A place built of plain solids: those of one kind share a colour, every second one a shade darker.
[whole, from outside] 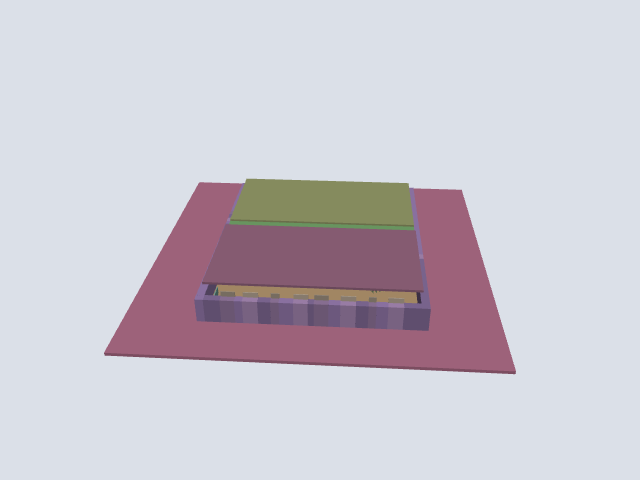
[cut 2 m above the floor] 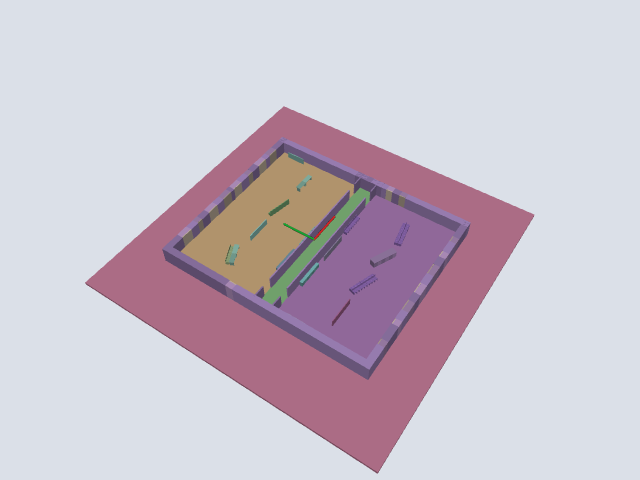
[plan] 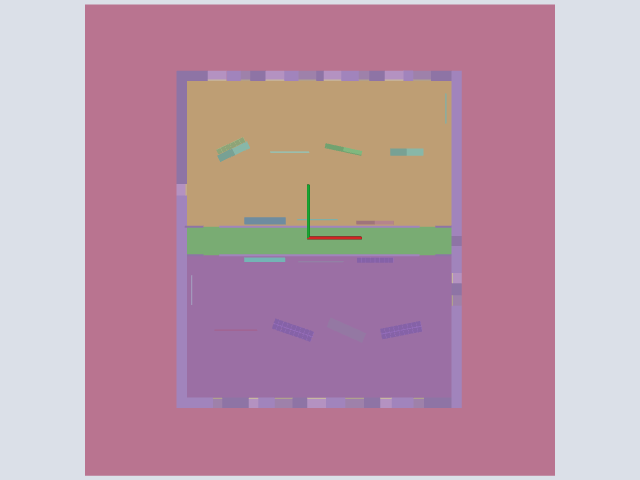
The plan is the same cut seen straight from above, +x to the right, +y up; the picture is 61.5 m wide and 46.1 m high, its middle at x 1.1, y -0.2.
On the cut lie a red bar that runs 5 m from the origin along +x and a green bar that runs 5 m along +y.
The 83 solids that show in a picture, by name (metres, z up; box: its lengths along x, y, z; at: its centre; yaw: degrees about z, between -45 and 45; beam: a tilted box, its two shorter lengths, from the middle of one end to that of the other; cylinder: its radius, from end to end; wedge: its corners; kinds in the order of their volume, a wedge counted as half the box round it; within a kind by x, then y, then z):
{
 "ground_under_all_1": {"box": [45.13, 45.27, 0.4], "at": [1.1, -0.21, -0.75]},
 "wall_1": {"box": [1.0, 15.56, 3.2], "at": [-12.18, -8.55, 1.0]},
 "wall_2": {"box": [1.0, 4.55, 3.2], "at": [-12.18, -0.29, 1.0]},
 "wall_3": {"box": [1.0, 3.9, 3.2], "at": [-12.18, 2.13, 1.0]},
 "wall_4": {"box": [1.0, 10.89, 3.2], "at": [-12.18, 10.62, 1.0]},
 "wall_5": {"box": [3.01, 1.0, 3.2], "at": [-11.18, 15.57, 1.0]},
 "wall_6": {"box": [1.8, 0.2, 3.2], "at": [-10.98, -1.67, 1.0]},
 "wall_7": {"box": [1.8, 0.2, 3.2], "at": [-10.98, 1.08, 1.0]},
 "wall_8": {"box": [3.5, 1.0, 3.2], "at": [-10.93, -15.83, 1.0]},
 "wall_9": {"box": [1.37, 1.0, 3.2], "at": [-7.18, 15.57, 1.0]},
 "wall_10": {"box": [2.54, 1.0, 3.2], "at": [-7.01, -15.83, 1.0]},
 "wall_11": {"box": [1.46, 1.0, 3.2], "at": [-4.87, 15.57, 1.0]},
 "wall_12": {"box": [1.59, 1.0, 3.2], "at": [-4.04, -15.83, 1.0]},
 "wall_13": {"box": [1.38, 1.0, 3.2], "at": [-1.65, 15.57, 1.0]},
 "wall_14": {"box": [1.43, 1.0, 3.2], "at": [-0.83, -15.83, 1.0]},
 "wall_15": {"box": [19.25, 0.2, 3.2], "at": [1.04, -1.67, 1.0]},
 "wall_16": {"box": [19.25, 0.2, 3.2], "at": [1.04, 1.08, 1.0]},
 "wall_17": {"box": [0.71, 1.0, 3.2], "at": [1.09, 15.57, 1.0]},
 "wall_18": {"box": [1.85, 1.0, 3.2], "at": [2.6, -15.83, 1.0]},
 "wall_19": {"box": [1.67, 1.0, 3.2], "at": [3.98, 15.57, 1.0]},
 "wall_20": {"box": [1.55, 1.0, 3.2], "at": [6.11, -15.83, 1.0]},
 "wall_21": {"box": [1.51, 1.0, 3.2], "at": [6.58, 15.57, 1.0]},
 "wall_22": {"box": [2.11, 1.0, 3.2], "at": [9.04, -15.83, 1.0]},
 "wall_23": {"box": [0.93, 1.0, 3.2], "at": [9.6, 15.57, 1.0]},
 "wall_24": {"box": [3.63, 1.0, 3.2], "at": [12.91, -15.83, 1.0]},
 "wall_25": {"box": [1.75, 0.2, 3.2], "at": [13.05, -1.67, 1.0]},
 "wall_26": {"box": [1.75, 0.2, 3.2], "at": [13.05, 1.08, 1.0]},
 "wall_27": {"box": [2.96, 1.0, 3.2], "at": [13.24, 15.57, 1.0]},
 "wall_28": {"box": [1.0, 9.82, 3.2], "at": [14.22, -11.42, 1.0]},
 "wall_29": {"box": [1.0, 1.15, 3.2], "at": [14.22, -4.93, 1.0]},
 "wall_30": {"box": [1.0, 2.59, 3.2], "at": [14.22, -2.06, 1.0]},
 "wall_31": {"box": [1.0, 4.55, 3.2], "at": [14.22, -0.29, 1.0]},
 "wall_32": {"box": [1.0, 15.89, 3.2], "at": [14.22, 8.12, 1.0]},
 "floor_study_1": {"box": [25.6, 14.09, 0.6], "at": [1.02, 8.12, -0.3]},
 "floor_store_1": {"box": [25.6, 13.76, 0.6], "at": [1.02, -8.55, -0.3]},
 "ceil_study_1": {"box": [25.6, 14.09, 0.3], "at": [1.02, 8.12, 4.35]},
 "ceil_store_1": {"box": [25.6, 13.76, 0.3], "at": [1.02, -8.55, 3.65]},
 "wall_mass_1": {"box": [0.85, 1.1, 3.2], "at": [-12.25, 4.63, 1.0]},
 "wall_mass_2": {"box": [1.8, 0.85, 3.2], "at": [-8.77, 15.64, 1.0]},
 "wall_mass_3": {"box": [0.9, 0.85, 3.2], "at": [-8.73, -15.9, 1.0]},
 "wall_mass_4": {"box": [0.9, 0.85, 3.2], "at": [-6.05, 15.64, 1.0]},
 "wall_mass_5": {"box": [0.9, 0.85, 3.2], "at": [-5.29, -15.9, 1.0]},
 "wall_mass_6": {"box": [1.8, 0.85, 3.2], "at": [-3.24, 15.64, 1.0]},
 "wall_mass_7": {"box": [1.7, 0.85, 3.2], "at": [-2.4, -15.9, 1.0]},
 "wall_mass_8": {"box": [1.7, 0.85, 3.2], "at": [-0.11, 15.64, 1.0]},
 "wall_mass_9": {"box": [1.8, 0.85, 3.2], "at": [0.78, -15.9, 1.0]},
 "wall_mass_10": {"box": [1.7, 0.85, 3.2], "at": [2.3, 15.64, 1.0]},
 "wall_mass_11": {"box": [1.8, 0.85, 3.2], "at": [4.43, -15.9, 1.0]},
 "wall_mass_12": {"box": [1.0, 0.85, 3.2], "at": [5.32, 15.64, 1.0]},
 "wall_mass_13": {"box": [1.1, 0.85, 3.2], "at": [7.43, -15.9, 1.0]},
 "wall_mass_14": {"box": [1.8, 0.85, 3.2], "at": [8.23, 15.64, 1.0]},
 "wall_mass_15": {"box": [1.0, 0.85, 3.2], "at": [10.59, -15.9, 1.0]},
 "wall_mass_16": {"box": [1.7, 0.85, 3.2], "at": [10.91, 15.64, 1.0]},
 "wall_mass_17": {"box": [0.85, 1.0, 3.2], "at": [14.29, -6.01, 1.0]},
 "wall_mass_18": {"box": [0.85, 1.0, 3.2], "at": [14.29, -3.86, 1.0]},
 "floor_corr_1": {"box": [25.6, 2.75, 0.6], "at": [1.02, -0.29, -0.3]},
 "ceil_corr_1": {"box": [25.6, 2.75, 0.3], "at": [1.02, -0.29, 3.4]},
 "door_leaf_1": {"box": [1.8, 0.12, 3.87], "at": [-8.77, 15.16, 1.33]},
 "door_leaf_2": {"box": [0.9, 0.12, 3.87], "at": [-6.05, 15.16, 1.33]},
 "door_leaf_3": {"box": [1.8, 0.12, 3.87], "at": [-3.24, 15.16, 1.33]},
 "door_leaf_4": {"box": [1.7, 0.12, 3.87], "at": [-0.11, 15.16, 1.33]},
 "door_leaf_5": {"box": [1.7, 0.12, 3.87], "at": [2.3, 15.16, 1.33]},
 "door_leaf_6": {"box": [1.0, 0.12, 3.87], "at": [5.32, 15.16, 1.33]},
 "door_leaf_7": {"box": [1.8, 0.12, 3.87], "at": [8.23, 15.16, 1.33]},
 "door_leaf_8": {"box": [1.7, 0.12, 3.87], "at": [10.91, 15.16, 1.33]},
 "door_leaf_9": {"box": [0.12, 1.0, 3.87], "at": [13.81, -6.01, 1.33]},
 "door_leaf_10": {"box": [0.12, 1.0, 3.87], "at": [13.81, -3.86, 1.33]},
 "rail_board_1": {"box": [3.75, 0.12, 1.6], "at": [-1.8, 8.25, 0.2]},
 "rail_board_2": {"box": [0.12, 2.9, 1.6], "at": [13.19, 12.42, 0.2]},
 "seat_settle_1": {"box": [1.8, 0.38, 0.47], "at": [2.48, 8.72, 0.23], "yaw": -12.0},
 "seat_settle_2": {"box": [3.6, 0.1, 1.0], "at": [3.31, 8.3, 0.5], "yaw": -12.0},
 "seat_settle_3": {"box": [1.8, 0.38, 0.47], "at": [4.24, 8.35, 0.23], "yaw": -12.0},
 "rail_bars_sto_1": {"box": [4.35, 0.12, 1.65], "at": [1.2, -2.29, 0.23]},
 "rail_board_sto_1": {"box": [4.1, 0.12, 1.65], "at": [-6.98, -8.86, 0.23]},
 "table_1": {"box": [1.6, 0.7, 0.035], "at": [-7.92, 7.94, 0.72], "yaw": 25.0},
 "table_2": {"box": [1.6, 0.7, 0.035], "at": [-6.47, 8.61, 0.72], "yaw": 25.0},
 "table_3": {"box": [1.6, 0.7, 0.035], "at": [8.64, 8.25, 0.72]},
 "table_4": {"box": [1.6, 0.7, 0.035], "at": [10.24, 8.25, 0.72]},
 "counter_chest_sto_1": {"box": [3.74, 1.0, 0.035], "at": [3.63, -8.86, 0.98], "yaw": -24.0},
 "counter_issue_1": {"box": [4.0, 0.7, 0.035], "at": [-4.18, 1.63, 0.98]},
 "sideboard_sto_1": {"box": [3.94, 0.45, 0.035], "at": [-4.21, -2.1, 0.78]},
 "bench_1": {"box": [1.73, 0.38, 0.035], "at": [5.49, 1.47, 0.44]},
 "bench_2": {"box": [1.73, 0.38, 0.035], "at": [7.29, 1.47, 0.44]}
}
